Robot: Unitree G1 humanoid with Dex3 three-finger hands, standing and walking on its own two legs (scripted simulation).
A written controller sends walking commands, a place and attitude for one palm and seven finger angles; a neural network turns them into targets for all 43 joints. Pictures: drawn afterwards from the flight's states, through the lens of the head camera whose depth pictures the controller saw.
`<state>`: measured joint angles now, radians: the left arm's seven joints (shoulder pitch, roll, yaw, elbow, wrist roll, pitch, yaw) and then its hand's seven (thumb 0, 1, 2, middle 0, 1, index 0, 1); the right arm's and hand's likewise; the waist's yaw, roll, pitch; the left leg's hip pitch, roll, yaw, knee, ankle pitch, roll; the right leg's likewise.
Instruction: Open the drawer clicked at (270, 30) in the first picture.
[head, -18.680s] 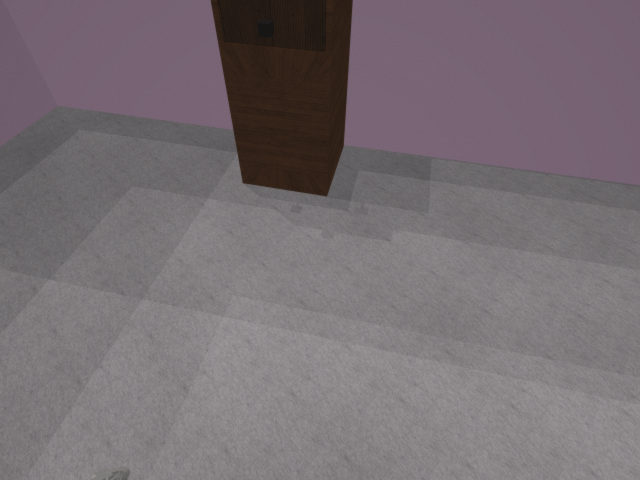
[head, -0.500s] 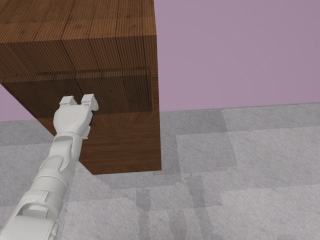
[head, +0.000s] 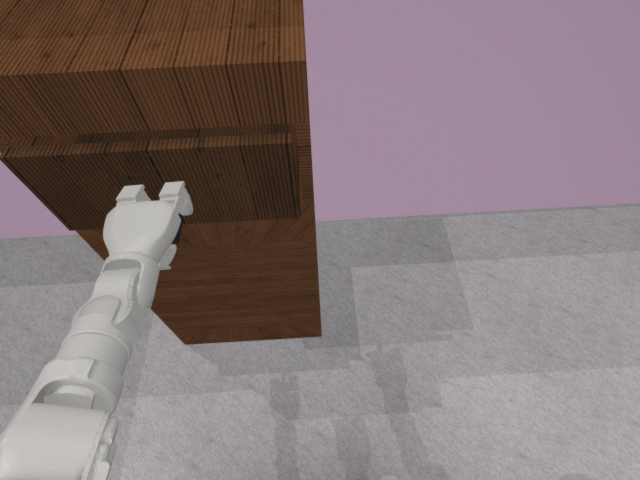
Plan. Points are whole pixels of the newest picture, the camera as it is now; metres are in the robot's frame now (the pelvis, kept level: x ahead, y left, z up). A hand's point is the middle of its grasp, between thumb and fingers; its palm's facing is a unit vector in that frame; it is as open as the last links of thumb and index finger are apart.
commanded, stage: pull the drawer open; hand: left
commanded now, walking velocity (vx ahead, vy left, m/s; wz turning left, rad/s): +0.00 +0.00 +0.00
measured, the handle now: (163, 212) +0.48 +0.23 +0.02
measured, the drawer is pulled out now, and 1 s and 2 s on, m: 0.03 0.24 0.30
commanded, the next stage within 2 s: open the thumb to release the handle in 1.52 s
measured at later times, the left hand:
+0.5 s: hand (146, 323) +0.31 +0.22 +0.01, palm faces -0.02 -0.06 -1.00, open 8.1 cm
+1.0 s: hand (129, 407) +0.21 +0.21 +0.01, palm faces -0.05 -0.09 -0.99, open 8.1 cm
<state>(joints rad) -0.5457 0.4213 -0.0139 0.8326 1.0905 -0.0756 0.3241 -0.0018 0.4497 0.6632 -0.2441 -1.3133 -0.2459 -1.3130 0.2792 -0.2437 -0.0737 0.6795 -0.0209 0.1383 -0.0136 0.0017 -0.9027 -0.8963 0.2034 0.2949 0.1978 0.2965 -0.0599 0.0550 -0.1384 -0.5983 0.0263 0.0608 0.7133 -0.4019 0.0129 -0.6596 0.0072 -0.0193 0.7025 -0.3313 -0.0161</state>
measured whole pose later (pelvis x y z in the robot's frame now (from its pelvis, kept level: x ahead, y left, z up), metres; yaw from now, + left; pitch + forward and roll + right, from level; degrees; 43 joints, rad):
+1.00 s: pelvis +0.02 +0.00 +0.00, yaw -2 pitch +10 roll +0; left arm 0.50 0.37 -0.05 -0.13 1.05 -0.02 0.39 0.05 0.46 0.64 -0.21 -1.29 -0.25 -1.24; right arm 0.10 -0.22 -0.02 0.60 -0.05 0.07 0.02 0.01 -0.90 -0.90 0.20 0.30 0.20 0.30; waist 0.03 0.04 -0.10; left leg -0.41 0.03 0.08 0.69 -0.44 0.00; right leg -0.51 0.02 0.02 0.72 -0.38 -0.02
